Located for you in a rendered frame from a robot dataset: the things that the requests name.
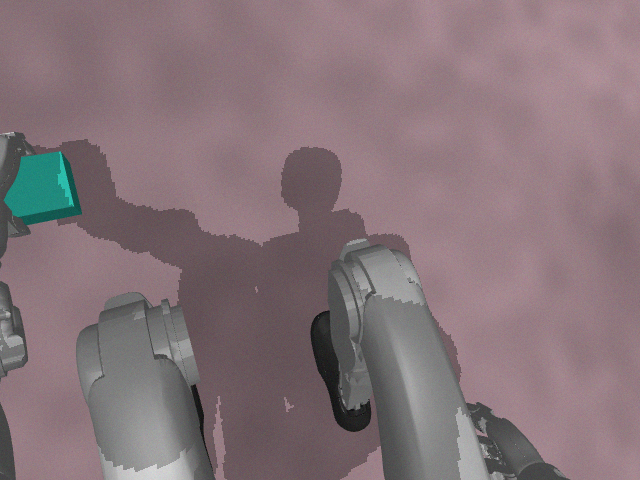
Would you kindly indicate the right robot arm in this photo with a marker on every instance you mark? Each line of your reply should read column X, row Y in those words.
column 541, row 471

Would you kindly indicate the right robot foot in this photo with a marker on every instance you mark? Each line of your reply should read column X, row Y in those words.
column 327, row 364

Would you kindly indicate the left robot arm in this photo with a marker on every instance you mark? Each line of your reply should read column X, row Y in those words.
column 13, row 351

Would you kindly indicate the left robot hand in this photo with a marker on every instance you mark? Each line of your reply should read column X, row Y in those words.
column 13, row 146

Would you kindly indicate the right robot hand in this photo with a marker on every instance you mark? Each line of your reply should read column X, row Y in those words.
column 507, row 450

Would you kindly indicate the left robot foot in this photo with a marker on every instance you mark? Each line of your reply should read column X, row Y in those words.
column 200, row 412

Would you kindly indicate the small box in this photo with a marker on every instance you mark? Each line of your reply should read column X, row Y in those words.
column 43, row 190

